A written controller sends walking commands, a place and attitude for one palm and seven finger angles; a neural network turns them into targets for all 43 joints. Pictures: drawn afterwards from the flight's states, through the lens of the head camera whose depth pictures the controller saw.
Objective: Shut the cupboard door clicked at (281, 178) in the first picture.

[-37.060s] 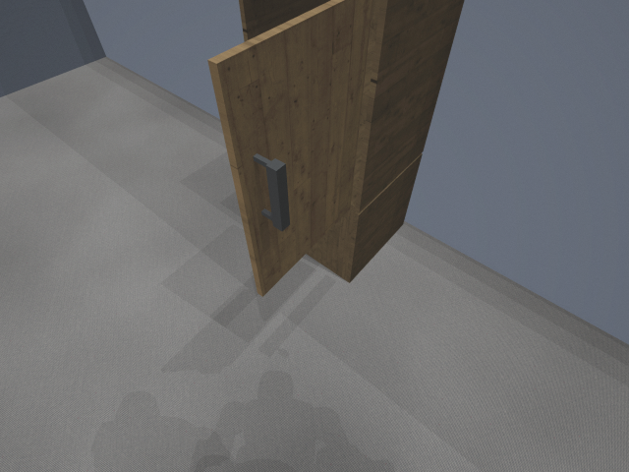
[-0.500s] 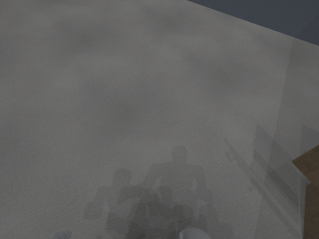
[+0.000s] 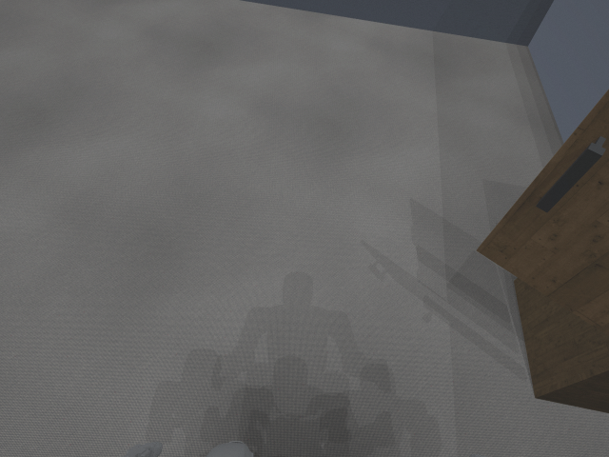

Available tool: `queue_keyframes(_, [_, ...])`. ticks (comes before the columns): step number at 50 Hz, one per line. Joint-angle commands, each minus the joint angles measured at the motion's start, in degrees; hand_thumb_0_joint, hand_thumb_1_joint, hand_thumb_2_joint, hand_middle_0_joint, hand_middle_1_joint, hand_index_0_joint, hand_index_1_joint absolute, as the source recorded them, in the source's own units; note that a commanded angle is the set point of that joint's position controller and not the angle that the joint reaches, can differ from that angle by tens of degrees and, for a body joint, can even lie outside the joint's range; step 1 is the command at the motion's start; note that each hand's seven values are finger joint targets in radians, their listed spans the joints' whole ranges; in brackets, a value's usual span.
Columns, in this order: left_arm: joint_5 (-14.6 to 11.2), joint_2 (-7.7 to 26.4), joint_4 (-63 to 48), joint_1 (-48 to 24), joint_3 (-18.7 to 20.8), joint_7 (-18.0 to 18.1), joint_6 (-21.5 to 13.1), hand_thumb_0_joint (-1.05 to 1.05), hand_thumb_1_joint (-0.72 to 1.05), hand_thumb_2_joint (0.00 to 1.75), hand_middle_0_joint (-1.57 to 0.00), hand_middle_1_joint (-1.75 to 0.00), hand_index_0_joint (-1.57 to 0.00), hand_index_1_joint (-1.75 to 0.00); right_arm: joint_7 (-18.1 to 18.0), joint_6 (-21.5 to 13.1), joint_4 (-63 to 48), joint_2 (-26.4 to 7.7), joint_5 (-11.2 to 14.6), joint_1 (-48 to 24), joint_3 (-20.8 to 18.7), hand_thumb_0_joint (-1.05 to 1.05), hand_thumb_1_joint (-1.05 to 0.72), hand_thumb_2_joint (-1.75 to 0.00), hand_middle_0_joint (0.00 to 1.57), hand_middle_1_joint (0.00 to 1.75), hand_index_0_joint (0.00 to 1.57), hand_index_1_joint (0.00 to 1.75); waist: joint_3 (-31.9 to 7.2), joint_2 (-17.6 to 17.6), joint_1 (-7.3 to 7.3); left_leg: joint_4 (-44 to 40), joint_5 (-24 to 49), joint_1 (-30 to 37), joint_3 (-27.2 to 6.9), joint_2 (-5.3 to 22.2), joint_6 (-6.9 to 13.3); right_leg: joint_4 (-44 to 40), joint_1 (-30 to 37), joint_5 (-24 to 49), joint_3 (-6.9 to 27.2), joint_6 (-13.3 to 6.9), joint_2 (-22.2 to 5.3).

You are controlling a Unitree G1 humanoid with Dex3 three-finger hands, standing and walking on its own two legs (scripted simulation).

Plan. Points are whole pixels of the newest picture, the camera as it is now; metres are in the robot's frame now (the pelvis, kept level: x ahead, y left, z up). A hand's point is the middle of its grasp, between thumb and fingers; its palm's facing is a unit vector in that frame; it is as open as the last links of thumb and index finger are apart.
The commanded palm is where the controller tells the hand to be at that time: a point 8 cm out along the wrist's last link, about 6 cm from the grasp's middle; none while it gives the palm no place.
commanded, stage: turn to face it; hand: left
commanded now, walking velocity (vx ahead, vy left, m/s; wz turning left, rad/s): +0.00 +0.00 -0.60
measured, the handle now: (571, 174) +0.62 -0.47 +0.00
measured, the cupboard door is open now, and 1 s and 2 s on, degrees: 59 59 59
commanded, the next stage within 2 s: take the last steps up to it in 1.04 s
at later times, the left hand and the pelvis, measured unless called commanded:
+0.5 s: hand (202, 418) +0.19 +0.16 -0.16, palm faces -0.33 -0.91 -0.25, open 7.4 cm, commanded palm none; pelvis +0.00 +0.00 -0.01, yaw -19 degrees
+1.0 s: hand (203, 418) +0.19 +0.16 -0.17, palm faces -0.50 -0.85 -0.17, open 7.4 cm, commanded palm none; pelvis +0.02 +0.02 +0.01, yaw -32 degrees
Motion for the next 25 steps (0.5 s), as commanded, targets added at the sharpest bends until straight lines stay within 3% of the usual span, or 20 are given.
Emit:
queue_keyframes(1, [-1.3,7.8,-5.7,-1.8,3.0,0.6,-0.4,0.0,0.9,0.9,-0.2,-0.3,-0.2,-0.3,-1.5,-3.0,-2.0,-10.7,-0.4,8.9,-2.3,0.0,-0.9,-0.9,0.2,0.3,0.2,0.3,-10.4,8.3,-2.87,-26.0,8.4,21.2,-10.4,9.0,3.6,6.5,-10.5,1.6,6.4,-2.9,-2.4])
queue_keyframes(2, [-1.3,5.6,-6.6,-0.9,2.5,0.2,-0.4,0.0,0.9,0.9,-0.2,-0.3,-0.2,-0.3,-1.5,-2.9,-3.0,-15.5,-0.8,9.4,-3.4,0.0,-0.9,-0.9,0.2,0.3,0.2,0.3,-10.0,22.8,-2.66,-28.1,14.9,21.4,-22.1,22.1,9.0,20.9,-16.3,-19.6,-2.2,0.3,2.2])
queue_keyframes(3, [-0.7,7.4,-6.7,-2.5,2.9,0.1,-0.2,0.0,0.9,0.9,-0.2,-0.3,-0.2,-0.3,-1.7,-2.6,-3.4,-15.2,-1.3,9.0,-2.9,0.0,-0.9,-0.9,0.2,0.3,0.2,0.3,-7.8,17.9,-3.22,-27.5,18.1,15.8,-22.2,24.9,13.0,30.1,-15.0,-20.8,-1.2,0.2,-0.4])
queue_keyframes(4, [-0.1,7.8,-5.3,-1.4,3.4,0.0,0.2,0.0,0.9,0.9,-0.2,-0.3,-0.2,-0.3,-2.0,-2.9,-3.6,-12.3,-1.4,5.8,-2.2,0.0,-0.9,-0.9,0.2,0.3,0.2,0.3,-6.3,16.4,-1.23,-28.1,20.8,13.4,-18.2,21.8,12.1,34.6,-15.5,-16.6,-0.2,1.1,-1.6])
queue_keyframes(5, [-0.1,8.0,-4.3,-0.8,3.9,-0.5,0.2,0.0,0.9,0.9,-0.2,-0.3,-0.2,-0.3,-2.1,-3.0,-4.6,-11.0,-1.4,3.1,-1.9,0.0,-0.9,-0.9,0.2,0.3,0.2,0.3,-5.4,14.8,-0.05,-26.8,23.6,13.0,-13.9,19.8,11.9,38.1,-15.7,-14.2,-1.5,1.6,-2.1])
queue_keyframes(7, [-0.2,6.8,-3.8,-1.0,3.7,-1.2,0.2,0.0,0.9,0.9,-0.2,-0.3,-0.2,-0.3,-2.3,-3.1,-5.0,-9.7,-1.3,1.9,-1.5,0.0,-0.9,-0.9,0.2,0.3,0.2,0.3,-4.7,12.9,0.23,-24.0,30.6,15.0,-6.0,16.7,11.3,38.4,-16.4,-11.6,-3.7,2.2,-3.1])
queue_keyframes(9, [-0.5,5.5,-3.7,-1.6,3.2,-1.4,0.4,0.0,0.9,0.9,-0.2,-0.3,-0.2,-0.3,-2.3,-3.1,-3.7,-9.4,-1.3,4.6,-1.8,0.0,-0.9,-0.9,0.2,0.3,0.2,0.3,-7.2,11.8,-0.57,-21.9,36.7,20.7,-2.4,15.4,11.3,36.0,-16.5,-10.3,-5.0,2.7,-2.8])
queue_keyframes(12, [-0.5,4.7,-4.2,-3.2,3.1,-1.5,0.6,0.0,0.9,0.9,-0.2,-0.3,-0.2,-0.3,-2.2,-3.0,-2.3,-9.4,-1.0,7.1,-2.3,0.0,-0.9,-0.9,0.2,0.3,0.2,0.3,-7.9,12.5,-1.77,-21.4,36.8,23.7,0.0,16.6,11.9,31.1,-16.2,-9.6,-6.8,2.9,-3.7])
queue_keyframes(14, [-0.5,4.2,-4.6,-4.9,2.9,-1.5,0.7,0.0,0.9,0.9,-0.2,-0.3,-0.2,-0.3,-1.9,-2.8,-1.5,-9.6,-1.2,8.0,-2.6,0.0,-0.9,-0.9,0.2,0.3,0.2,0.3,-7.0,12.8,-2.45,-21.9,34.5,21.9,1.0,17.4,11.8,27.0,-14.2,-9.8,-7.4,2.7,-4.0])
queue_keyframes(19, [-0.4,3.9,-4.6,-4.7,2.6,-1.4,0.2,0.0,0.9,0.9,-0.2,-0.3,-0.2,-0.3,-1.2,-2.5,-0.6,-10.9,-1.4,6.5,-3.5,0.0,-0.9,-0.9,0.2,0.3,0.2,0.3,-6.8,16.2,-2.16,-19.2,32.7,19.4,4.0,18.9,11.2,14.2,-6.6,-10.2,-10.3,1.1,-2.9])
queue_keyframes(21, [-0.5,4.7,-3.9,-1.8,2.7,-1.2,-0.3,0.0,0.9,0.9,-0.2,-0.3,-0.2,-0.3,-1.0,-2.3,-0.8,-11.4,-1.1,5.1,-3.8,0.0,-0.9,-0.9,0.2,0.3,0.2,0.3,-7.7,13.9,-0.31,-15.1,29.9,16.8,5.8,18.7,9.1,4.6,0.5,-3.7,-10.8,-0.1,-2.4])
queue_keyframes(22, [-0.4,6.0,-2.9,0.8,2.9,-1.1,-0.6,0.0,0.9,0.9,-0.2,-0.3,-0.2,-0.3,-0.7,-2.1,-0.7,-11.3,-0.8,4.6,-3.8,0.0,-0.9,-0.9,0.2,0.3,0.2,0.3,-7.8,11.0,1.28,-10.6,26.5,12.7,7.7,16.8,6.8,-2.0,6.8,3.1,-11.4,-0.8,-1.8])
queue_keyframes(23, [-0.1,9.8,-1.6,6.1,3.7,-0.6,-1.2,0.0,0.9,0.9,-0.2,-0.3,-0.2,-0.3,-0.3,-2.0,-1.5,-9.4,-0.3,3.8,-3.5,0.0,-0.9,-0.9,0.2,0.3,0.2,0.3,-10.3,1.8,3.99,-0.8,17.4,6.6,10.4,13.3,3.7,-8.7,15.1,11.0,-3.4,-2.9,-7.8])
queue_keyframes(24, [0.3,16.1,-0.8,8.7,4.8,0.3,-2.1,0.0,0.9,0.9,-0.2,-0.3,-0.2,-0.3,-0.1,-1.9,-4.4,-4.2,-0.2,1.1,-2.0,0.0,-0.9,-0.9,0.2,0.3,0.2,0.3,-8.6,-16.8,5.45,13.1,-14.1,-10.3,11.2,3.4,0.4,-11.1,20.9,31.0,17.3,-9.0,-21.4])
queue_keyframes(25, [-0.7,17.1,-0.5,9.7,4.8,1.1,-1.8,0.0,0.9,0.9,-0.2,-0.3,-0.2,-0.3,-0.8,-0.9,-5.1,-6.3,-0.2,-0.5,-1.9,0.0,-0.9,-0.9,0.2,0.3,0.2,0.3,-8.0,-14.1,5.57,21.7,-16.2,-11.9,2.4,2.8,0.6,-11.5,15.7,34.4,19.0,-13.7,-25.1])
